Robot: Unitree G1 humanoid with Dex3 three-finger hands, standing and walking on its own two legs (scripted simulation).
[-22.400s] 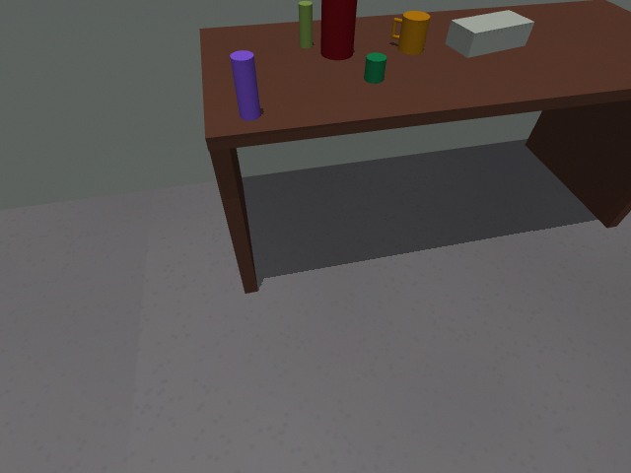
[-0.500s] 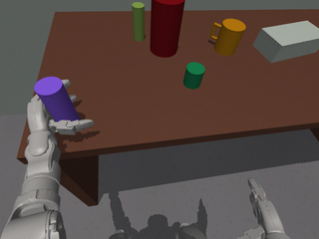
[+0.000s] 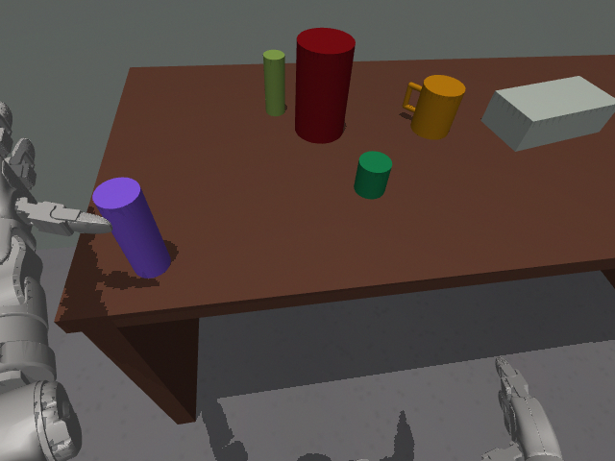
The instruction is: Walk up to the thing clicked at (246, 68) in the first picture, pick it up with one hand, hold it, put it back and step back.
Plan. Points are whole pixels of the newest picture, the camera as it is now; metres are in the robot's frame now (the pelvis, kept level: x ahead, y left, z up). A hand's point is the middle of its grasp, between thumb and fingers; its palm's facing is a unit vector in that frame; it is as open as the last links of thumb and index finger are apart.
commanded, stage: rise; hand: left
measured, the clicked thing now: (136, 232) +0.43 +0.21 +0.07
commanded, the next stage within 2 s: sink last in 0.16 s
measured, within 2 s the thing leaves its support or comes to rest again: neither
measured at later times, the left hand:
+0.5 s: hand out of the picture +0.34 +0.39 +0.15, palm faces +0.51 -0.79 -0.34, open 17.6 cm
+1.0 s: hand (15, 428) +0.17 +0.23 +0.16, palm faces +0.32 -0.85 -0.42, open 17.4 cm
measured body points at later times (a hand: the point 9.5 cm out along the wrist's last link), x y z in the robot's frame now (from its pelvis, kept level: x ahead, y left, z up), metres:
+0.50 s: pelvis +0.00 +0.00 +0.02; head +0.03 +0.01 +0.47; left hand +0.31 +0.43 +0.17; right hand +0.15 -0.25 -0.05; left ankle +0.00 +0.13 -0.70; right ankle +0.00 -0.14 -0.70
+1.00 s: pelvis +0.00 -0.01 +0.03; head +0.00 -0.03 +0.48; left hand +0.14 +0.27 +0.18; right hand +0.17 -0.26 -0.04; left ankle +0.00 +0.13 -0.70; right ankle +0.00 -0.14 -0.70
